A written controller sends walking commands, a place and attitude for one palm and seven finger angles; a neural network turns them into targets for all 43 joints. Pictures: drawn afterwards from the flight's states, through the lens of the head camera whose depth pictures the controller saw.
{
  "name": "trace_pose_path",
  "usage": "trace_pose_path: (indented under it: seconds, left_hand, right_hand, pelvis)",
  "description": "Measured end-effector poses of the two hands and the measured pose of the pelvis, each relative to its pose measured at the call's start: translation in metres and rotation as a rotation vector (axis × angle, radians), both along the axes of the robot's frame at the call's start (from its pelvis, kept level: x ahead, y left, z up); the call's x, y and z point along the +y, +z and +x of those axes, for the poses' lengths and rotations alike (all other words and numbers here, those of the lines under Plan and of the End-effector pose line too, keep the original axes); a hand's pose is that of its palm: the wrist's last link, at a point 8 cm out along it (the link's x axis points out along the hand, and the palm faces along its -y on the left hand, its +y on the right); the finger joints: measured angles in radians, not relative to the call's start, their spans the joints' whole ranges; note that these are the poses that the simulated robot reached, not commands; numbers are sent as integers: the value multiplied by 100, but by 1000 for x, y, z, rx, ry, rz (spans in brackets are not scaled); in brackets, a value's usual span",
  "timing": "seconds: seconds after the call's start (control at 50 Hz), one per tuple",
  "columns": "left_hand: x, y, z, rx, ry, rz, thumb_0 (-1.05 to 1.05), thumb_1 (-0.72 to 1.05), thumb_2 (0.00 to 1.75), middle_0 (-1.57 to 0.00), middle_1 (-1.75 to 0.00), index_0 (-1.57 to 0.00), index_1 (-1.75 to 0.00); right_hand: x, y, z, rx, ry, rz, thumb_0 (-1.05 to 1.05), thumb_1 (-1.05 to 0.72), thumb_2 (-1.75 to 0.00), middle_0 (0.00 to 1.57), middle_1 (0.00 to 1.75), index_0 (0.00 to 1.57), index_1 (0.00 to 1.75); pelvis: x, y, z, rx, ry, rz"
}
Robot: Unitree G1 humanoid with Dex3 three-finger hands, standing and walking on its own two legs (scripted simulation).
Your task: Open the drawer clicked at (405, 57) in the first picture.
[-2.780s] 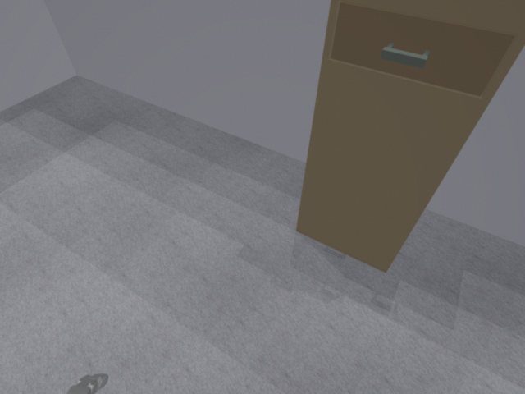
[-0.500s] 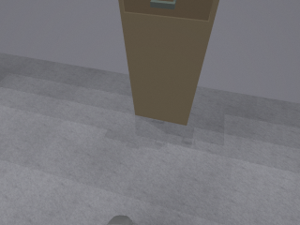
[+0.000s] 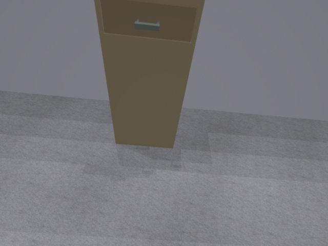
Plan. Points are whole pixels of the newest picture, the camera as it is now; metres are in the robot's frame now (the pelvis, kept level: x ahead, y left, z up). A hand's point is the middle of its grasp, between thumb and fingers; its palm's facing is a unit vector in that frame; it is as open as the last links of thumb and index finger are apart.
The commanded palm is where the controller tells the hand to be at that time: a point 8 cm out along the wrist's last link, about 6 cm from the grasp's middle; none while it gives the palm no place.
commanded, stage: take the last steps up to it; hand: left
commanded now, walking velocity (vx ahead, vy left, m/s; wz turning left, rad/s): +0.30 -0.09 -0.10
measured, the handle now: (147, 24) +0.90 +0.12 +0.14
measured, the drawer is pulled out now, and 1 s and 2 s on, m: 0.00 0.00 0.00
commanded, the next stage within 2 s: come to a stop and stand still in 0.96 s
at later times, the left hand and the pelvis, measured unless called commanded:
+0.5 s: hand (130, 230) +0.20 +0.10 -0.16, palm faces +0.06 -0.98 -0.21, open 7.0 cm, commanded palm none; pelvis +0.12 -0.09 +0.00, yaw +0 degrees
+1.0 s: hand (120, 205) +0.28 +0.14 -0.19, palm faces +0.07 -0.99 -0.15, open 7.4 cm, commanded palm none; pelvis +0.30 -0.03 +0.00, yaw -1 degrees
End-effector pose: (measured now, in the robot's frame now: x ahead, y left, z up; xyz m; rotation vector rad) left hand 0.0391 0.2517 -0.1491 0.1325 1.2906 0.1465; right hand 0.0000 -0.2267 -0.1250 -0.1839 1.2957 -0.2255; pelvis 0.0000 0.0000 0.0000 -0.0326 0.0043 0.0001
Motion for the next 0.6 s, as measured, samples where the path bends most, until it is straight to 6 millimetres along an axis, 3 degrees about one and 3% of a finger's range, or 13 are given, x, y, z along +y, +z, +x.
trace_pose_path:
  seconds: [0.1, 0.2, 0.26, 0.32, 0.36, 0.4, 0.5, 0.6]
  left_hand:
    - [-20, 1, 32, 7, -68, -20, 1, 91, 90, -20, -30, -19, -30]
    - [-57, 2, 84, -30, -140, -39, 1, 91, 90, -20, -30, -19, -30]
    - [-85, 2, 122, -73, -175, -44, 1, 91, 90, -20, -30, -19, -30]
    - [-111, -2, 153, -142, -178, -38, 1, 91, 90, -20, -30, -20, -30]
    - [-123, 0, 159, -175, -145, -39, 0, 91, 90, -20, -30, -20, -30]
    - [-128, 3, 156, -177, -95, -38, 0, 91, 90, -20, -30, -20, -30]
    - [-109, 15, 150, -160, -6, 42, -5, 96, 90, -21, -30, -20, -30]
    - [-104, 7, 122, -5, 19, 38, -3, 94, 90, -20, -30, -20, -30]
  right_hand:
    - [-2, -2, -53, 135, -98, 20, 1, -90, -90, 20, 30, 20, 30]
    - [-8, -1, -97, 295, -182, 56, 1, -91, -90, 20, 30, 20, 30]
    - [-16, -3, -110, 376, -219, 87, 1, -91, -90, 20, 30, 20, 30]
    - [-29, -14, -107, 435, -230, 123, 1, -91, -90, 20, 30, 20, 30]
    - [-40, -19, -89, 441, -207, 136, 1, -91, -90, 20, 30, 20, 30]
    - [-54, -21, -55, 399, -178, 132, 1, -91, -90, 20, 30, 20, 30]
    - [-85, -26, 64, 172, -83, 96, 1, -91, -90, 20, 30, 20, 30]
    - [-90, -22, 183, -48, -13, 81, 1, -91, -90, 19, 30, 20, 30]
  pelvis:
    - [-9, 1, 13, 2, -28, 5]
    - [-28, -2, 32, 6, -45, 12]
    - [-45, -7, 49, 9, -51, 20]
    - [-65, -19, 68, 2, -41, 22]
    - [-75, -19, 79, -10, -19, 20]
    - [-81, -14, 91, -16, -14, 28]
    - [-89, -5, 121, -17, 1, 20]
    - [-84, -5, 155, -18, 3, 4]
